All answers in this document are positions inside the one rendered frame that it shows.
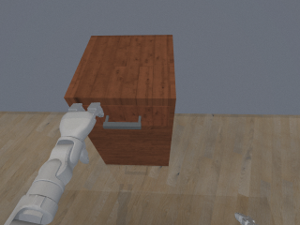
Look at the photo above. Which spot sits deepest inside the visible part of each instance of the drawer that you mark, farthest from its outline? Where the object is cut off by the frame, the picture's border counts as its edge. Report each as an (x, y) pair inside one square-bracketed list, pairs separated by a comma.
[(150, 115)]

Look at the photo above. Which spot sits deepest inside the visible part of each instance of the cabinet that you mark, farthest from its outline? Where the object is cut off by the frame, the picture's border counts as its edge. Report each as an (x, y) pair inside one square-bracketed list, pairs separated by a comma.
[(128, 70)]

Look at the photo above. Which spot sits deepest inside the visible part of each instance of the robot right hand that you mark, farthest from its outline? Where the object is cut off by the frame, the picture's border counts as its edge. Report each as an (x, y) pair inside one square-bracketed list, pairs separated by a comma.
[(244, 220)]

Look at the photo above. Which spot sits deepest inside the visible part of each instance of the robot left hand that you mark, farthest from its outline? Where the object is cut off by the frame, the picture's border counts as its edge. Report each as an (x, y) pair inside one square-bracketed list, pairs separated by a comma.
[(78, 123)]

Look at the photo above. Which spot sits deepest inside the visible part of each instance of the handle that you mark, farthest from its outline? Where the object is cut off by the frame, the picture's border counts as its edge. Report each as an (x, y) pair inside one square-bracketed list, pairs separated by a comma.
[(122, 125)]

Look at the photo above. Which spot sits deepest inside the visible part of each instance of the left robot forearm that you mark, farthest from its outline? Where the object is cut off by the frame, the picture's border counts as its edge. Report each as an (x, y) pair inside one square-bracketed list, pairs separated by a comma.
[(40, 204)]

